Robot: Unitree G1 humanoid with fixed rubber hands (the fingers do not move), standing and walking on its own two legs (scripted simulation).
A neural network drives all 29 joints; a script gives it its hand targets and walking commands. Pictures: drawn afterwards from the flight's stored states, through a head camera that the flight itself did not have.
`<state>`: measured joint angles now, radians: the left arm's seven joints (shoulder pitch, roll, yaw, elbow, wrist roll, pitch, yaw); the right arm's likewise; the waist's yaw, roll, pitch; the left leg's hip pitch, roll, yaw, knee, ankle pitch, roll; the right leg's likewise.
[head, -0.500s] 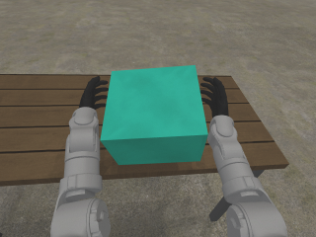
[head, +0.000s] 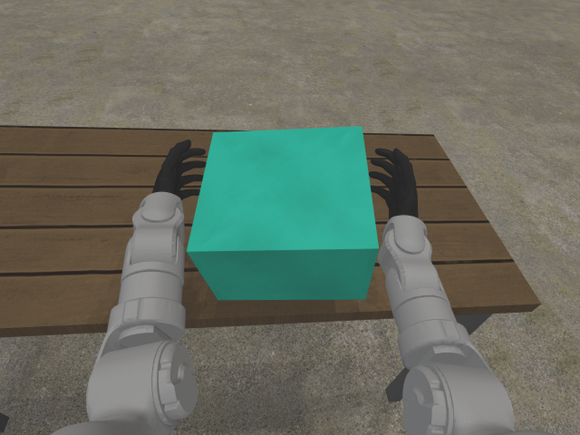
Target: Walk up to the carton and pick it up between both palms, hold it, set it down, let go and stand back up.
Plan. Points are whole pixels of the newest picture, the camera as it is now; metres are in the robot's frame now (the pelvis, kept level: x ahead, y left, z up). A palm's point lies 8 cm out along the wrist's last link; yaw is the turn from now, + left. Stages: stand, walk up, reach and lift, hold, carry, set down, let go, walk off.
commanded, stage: set down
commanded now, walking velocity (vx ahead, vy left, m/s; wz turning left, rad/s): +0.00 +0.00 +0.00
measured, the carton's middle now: (288, 214) +0.42 +0.00 +0.07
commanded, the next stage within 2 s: none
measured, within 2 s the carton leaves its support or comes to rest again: rests again in 1.30 s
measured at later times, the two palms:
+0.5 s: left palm (170, 192) +0.43 +0.17 +0.10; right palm (389, 210) +0.39 -0.15 +0.11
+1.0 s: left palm (174, 188) +0.45 +0.18 +0.09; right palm (381, 215) +0.40 -0.14 +0.09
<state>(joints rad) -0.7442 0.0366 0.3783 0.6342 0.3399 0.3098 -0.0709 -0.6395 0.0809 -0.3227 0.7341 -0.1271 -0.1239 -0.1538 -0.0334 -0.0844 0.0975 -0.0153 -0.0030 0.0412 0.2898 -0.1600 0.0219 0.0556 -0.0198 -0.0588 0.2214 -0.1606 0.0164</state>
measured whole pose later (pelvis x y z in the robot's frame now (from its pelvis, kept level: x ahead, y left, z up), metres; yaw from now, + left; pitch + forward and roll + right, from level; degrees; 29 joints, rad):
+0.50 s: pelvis +0.01 +0.00 +0.00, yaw -1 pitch -3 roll -1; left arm -0.82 0.09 0.40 0.82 0.32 0.22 -0.09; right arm -0.67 0.14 -0.44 0.77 -0.23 -0.14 -0.15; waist -0.03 -0.08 0.07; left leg -0.08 0.00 0.07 0.29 -0.16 0.03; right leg -0.01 -0.03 -0.05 0.23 -0.16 0.02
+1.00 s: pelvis +0.01 +0.01 +0.00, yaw -1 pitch +2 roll -1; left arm -0.91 0.15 0.42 1.01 0.30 0.11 -0.11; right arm -0.71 0.20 -0.55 0.78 -0.32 -0.12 -0.17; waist -0.04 -0.08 0.04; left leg -0.17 0.00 0.09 0.30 -0.17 0.03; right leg -0.11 -0.03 -0.05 0.25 -0.17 0.03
